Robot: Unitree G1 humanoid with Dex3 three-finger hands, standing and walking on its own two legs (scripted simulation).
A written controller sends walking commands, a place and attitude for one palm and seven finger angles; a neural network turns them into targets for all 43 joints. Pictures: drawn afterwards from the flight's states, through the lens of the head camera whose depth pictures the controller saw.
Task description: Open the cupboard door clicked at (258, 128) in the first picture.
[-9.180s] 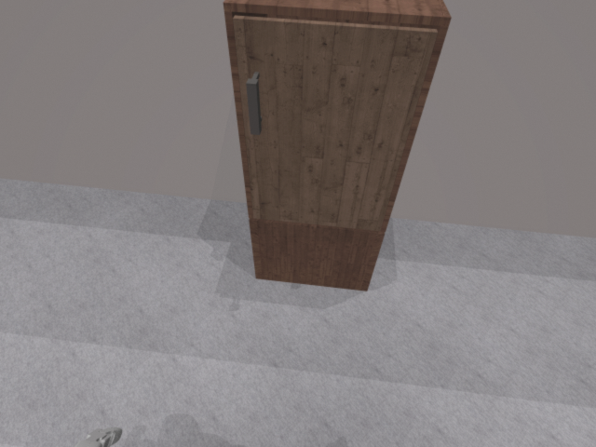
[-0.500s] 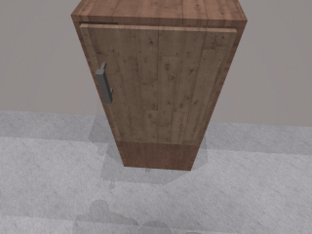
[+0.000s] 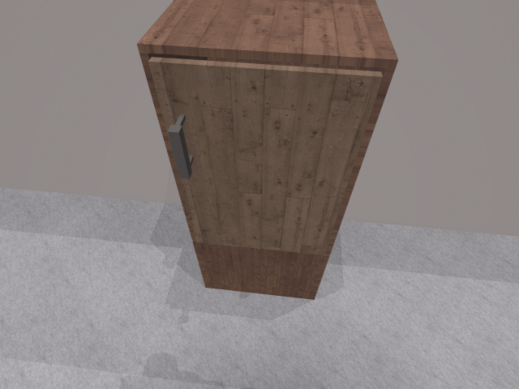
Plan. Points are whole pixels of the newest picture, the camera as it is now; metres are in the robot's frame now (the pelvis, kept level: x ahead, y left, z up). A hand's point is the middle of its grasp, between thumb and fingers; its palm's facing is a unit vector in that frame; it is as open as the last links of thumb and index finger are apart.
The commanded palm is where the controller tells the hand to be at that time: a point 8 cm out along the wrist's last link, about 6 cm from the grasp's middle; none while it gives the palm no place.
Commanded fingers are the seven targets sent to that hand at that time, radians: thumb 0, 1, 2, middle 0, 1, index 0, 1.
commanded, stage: come to a stop and stand still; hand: left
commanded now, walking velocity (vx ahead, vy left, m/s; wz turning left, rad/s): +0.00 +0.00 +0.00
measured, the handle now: (183, 147) +0.56 +0.20 +0.04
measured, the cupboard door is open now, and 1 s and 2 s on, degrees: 0 0 0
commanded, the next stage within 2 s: look again from close up in 0.12 s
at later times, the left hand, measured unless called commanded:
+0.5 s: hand out of the picture +0.05 +0.22 -0.17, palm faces +0.05 -0.96 -0.26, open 7.3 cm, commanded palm none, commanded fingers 0.00 0.90 0.90 -0.20 -0.30 -0.20 -0.30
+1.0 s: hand (92, 376) +0.15 +0.26 -0.06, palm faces +0.29 -0.94 -0.19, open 7.5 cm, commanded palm +0.09 +0.30 -0.06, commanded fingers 0.00 0.71 0.82 -0.21 -0.42 -0.21 -0.42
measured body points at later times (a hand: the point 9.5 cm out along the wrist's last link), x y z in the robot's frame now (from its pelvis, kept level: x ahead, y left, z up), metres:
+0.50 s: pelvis +0.01 +0.01 -0.01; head -0.02 +0.01 +0.44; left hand +0.05 +0.27 -0.15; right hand +0.03 -0.24 -0.16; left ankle -0.05 +0.11 -0.74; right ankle +0.06 -0.09 -0.74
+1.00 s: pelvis -0.02 +0.01 -0.01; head -0.01 +0.00 +0.44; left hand +0.13 +0.31 -0.04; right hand +0.10 -0.26 -0.12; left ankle -0.05 +0.11 -0.74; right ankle +0.06 -0.09 -0.74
